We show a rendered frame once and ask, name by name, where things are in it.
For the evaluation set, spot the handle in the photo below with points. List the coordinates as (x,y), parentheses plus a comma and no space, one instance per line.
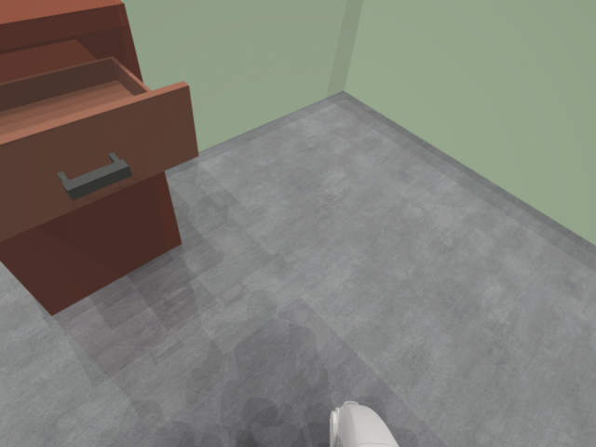
(96,179)

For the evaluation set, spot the drawer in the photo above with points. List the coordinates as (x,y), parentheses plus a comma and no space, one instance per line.
(69,120)

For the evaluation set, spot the robot right thigh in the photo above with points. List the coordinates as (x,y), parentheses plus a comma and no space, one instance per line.
(358,426)

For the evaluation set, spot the cabinet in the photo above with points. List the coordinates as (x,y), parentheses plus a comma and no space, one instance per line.
(66,259)

